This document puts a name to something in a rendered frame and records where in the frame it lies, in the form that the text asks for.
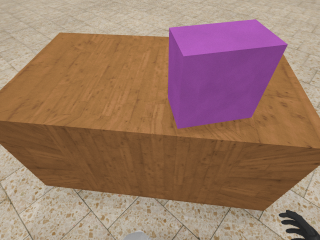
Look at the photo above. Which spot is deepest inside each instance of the pedestal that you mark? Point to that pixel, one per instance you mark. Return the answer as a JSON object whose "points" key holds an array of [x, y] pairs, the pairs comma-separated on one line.
{"points": [[91, 112]]}

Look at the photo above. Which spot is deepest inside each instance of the carton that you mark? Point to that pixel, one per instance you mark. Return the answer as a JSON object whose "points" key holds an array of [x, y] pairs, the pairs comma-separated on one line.
{"points": [[218, 72]]}

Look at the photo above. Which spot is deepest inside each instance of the robot right hand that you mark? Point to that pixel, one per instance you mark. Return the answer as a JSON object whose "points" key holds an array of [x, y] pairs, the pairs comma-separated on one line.
{"points": [[307, 231]]}

